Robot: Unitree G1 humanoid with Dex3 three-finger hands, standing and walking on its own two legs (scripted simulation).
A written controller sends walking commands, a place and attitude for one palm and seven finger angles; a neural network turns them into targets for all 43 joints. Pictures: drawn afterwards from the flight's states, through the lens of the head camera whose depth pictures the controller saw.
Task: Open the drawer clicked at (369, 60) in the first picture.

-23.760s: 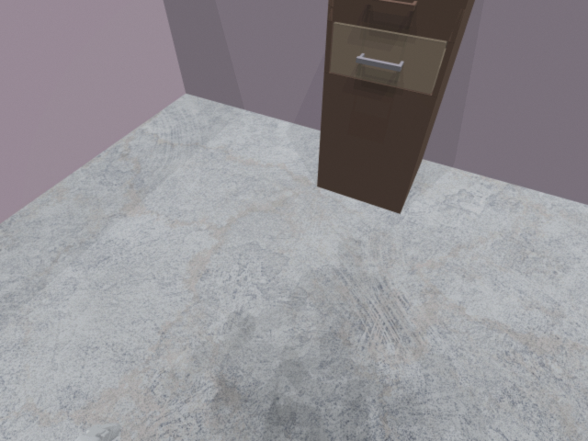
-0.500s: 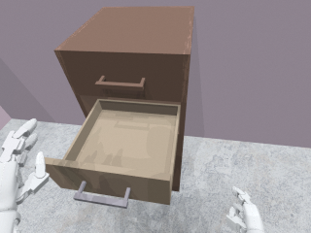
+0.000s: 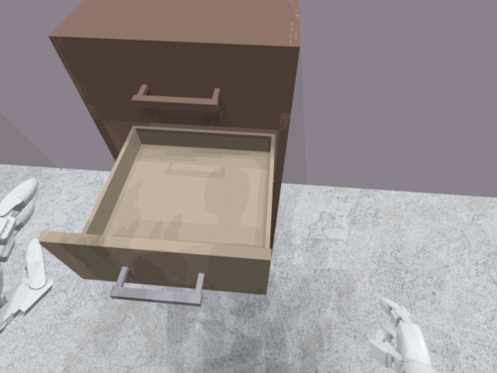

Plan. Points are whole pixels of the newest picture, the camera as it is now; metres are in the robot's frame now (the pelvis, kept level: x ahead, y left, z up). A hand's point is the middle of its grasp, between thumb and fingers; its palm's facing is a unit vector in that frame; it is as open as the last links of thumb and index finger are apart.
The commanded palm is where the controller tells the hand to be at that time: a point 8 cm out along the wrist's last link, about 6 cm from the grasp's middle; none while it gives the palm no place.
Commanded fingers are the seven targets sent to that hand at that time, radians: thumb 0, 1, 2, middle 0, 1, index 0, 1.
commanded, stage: step back with the hand held close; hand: left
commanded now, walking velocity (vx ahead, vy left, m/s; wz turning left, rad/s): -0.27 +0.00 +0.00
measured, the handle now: (159, 286) +0.27 +0.18 -0.07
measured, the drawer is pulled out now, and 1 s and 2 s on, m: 0.30 0.30 0.30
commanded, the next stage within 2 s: stop stepping back and stand still in 0.90 s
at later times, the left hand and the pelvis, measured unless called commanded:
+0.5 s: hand out of the picture +0.14 +0.26 +0.15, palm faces +0.37 -0.82 -0.43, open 7.4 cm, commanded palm +0.07 +0.30 +0.18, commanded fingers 0.00 0.90 0.90 -0.20 -0.30 -0.20 -0.30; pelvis -0.06 +0.02 -0.01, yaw +0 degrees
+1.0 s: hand out of the picture +0.03 +0.21 +0.16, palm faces +0.26 -0.82 -0.51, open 7.4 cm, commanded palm -0.03 +0.25 +0.18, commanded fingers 0.00 0.90 0.90 -0.20 -0.30 -0.20 -0.30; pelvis -0.17 -0.02 +0.00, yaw -2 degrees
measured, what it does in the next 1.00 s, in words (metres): walks backwards: right foot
